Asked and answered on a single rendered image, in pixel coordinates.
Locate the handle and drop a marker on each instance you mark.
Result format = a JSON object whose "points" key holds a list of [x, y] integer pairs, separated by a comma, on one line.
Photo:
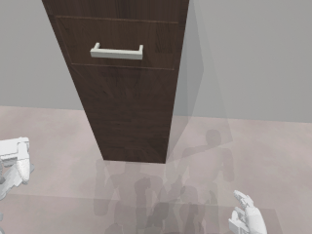
{"points": [[116, 54]]}

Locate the cabinet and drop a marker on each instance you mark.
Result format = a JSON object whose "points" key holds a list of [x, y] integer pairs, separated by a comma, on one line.
{"points": [[129, 108]]}

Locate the drawer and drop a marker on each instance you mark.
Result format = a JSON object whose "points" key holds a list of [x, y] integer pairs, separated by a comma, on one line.
{"points": [[157, 37]]}

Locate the robot left hand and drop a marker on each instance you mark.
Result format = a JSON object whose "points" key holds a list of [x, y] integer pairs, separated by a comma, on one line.
{"points": [[14, 153]]}

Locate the robot right hand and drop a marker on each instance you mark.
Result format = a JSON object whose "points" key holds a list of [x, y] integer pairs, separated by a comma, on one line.
{"points": [[251, 220]]}

